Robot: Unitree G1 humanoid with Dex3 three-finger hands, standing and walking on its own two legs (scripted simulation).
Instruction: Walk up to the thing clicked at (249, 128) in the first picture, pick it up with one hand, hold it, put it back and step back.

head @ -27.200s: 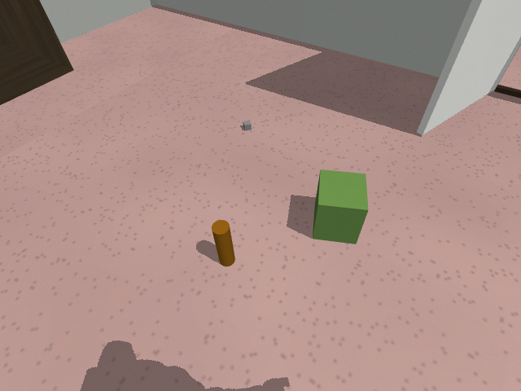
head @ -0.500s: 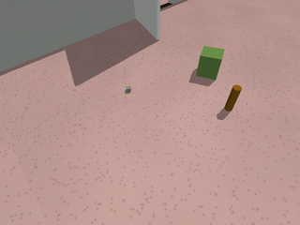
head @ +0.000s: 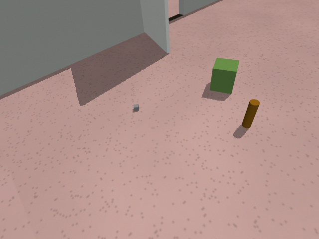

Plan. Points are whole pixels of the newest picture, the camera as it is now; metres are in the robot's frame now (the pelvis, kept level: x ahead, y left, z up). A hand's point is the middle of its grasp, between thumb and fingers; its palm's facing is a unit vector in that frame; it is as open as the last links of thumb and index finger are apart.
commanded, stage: walk up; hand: left
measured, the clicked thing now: (136, 107) +1.37 +0.34 -0.74
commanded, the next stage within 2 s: none
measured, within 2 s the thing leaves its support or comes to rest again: neither
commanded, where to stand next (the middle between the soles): +0.99 +0.10 m, yaw +0 degrees
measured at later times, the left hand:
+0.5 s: hand (74, 202) +0.28 +0.33 -0.16, palm faces -0.02 -0.95 -0.32, open 7.4 cm
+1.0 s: hand (96, 136) +0.52 +0.30 -0.11, palm faces +0.01 -0.92 -0.40, open 7.4 cm
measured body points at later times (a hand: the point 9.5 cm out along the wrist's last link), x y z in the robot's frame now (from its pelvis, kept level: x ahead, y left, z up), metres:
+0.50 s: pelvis +0.23 +0.06 +0.00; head +0.25 +0.09 +0.45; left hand +0.28 +0.38 -0.13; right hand +0.33 -0.25 -0.09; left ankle +0.28 +0.17 -0.73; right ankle +0.16 -0.09 -0.64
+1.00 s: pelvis +0.46 +0.04 +0.01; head +0.47 +0.00 +0.45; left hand +0.52 +0.35 -0.08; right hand +0.52 -0.27 -0.13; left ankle +0.45 +0.19 -0.66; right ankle +0.50 -0.07 -0.73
